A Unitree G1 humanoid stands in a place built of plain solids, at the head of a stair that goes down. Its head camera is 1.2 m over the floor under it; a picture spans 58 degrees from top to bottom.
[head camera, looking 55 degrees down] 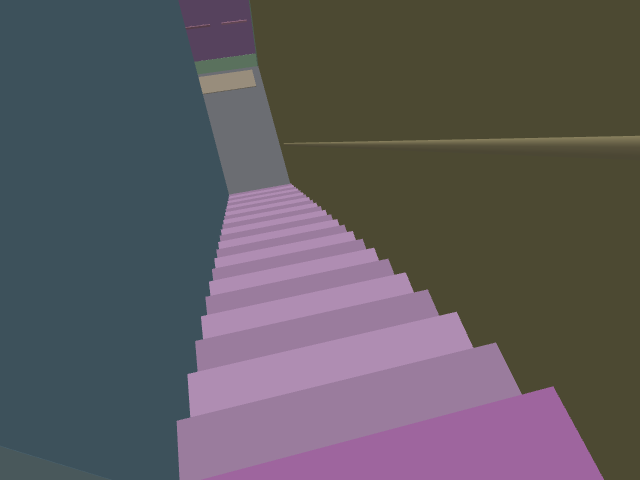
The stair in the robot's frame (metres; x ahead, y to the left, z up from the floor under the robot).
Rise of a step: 0.18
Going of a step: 0.21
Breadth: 1.05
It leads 14 degrees to the left of straight ahead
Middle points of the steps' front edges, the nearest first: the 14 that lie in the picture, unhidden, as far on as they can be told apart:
0.23 -0.13 0.00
0.43 -0.08 -0.18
0.63 -0.03 -0.37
0.83 0.02 -0.55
1.03 0.07 -0.73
1.23 0.12 -0.92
1.43 0.17 -1.10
1.63 0.21 -1.28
1.83 0.26 -1.47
2.03 0.31 -1.65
2.23 0.36 -1.83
2.43 0.41 -2.02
2.63 0.46 -2.20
2.83 0.50 -2.38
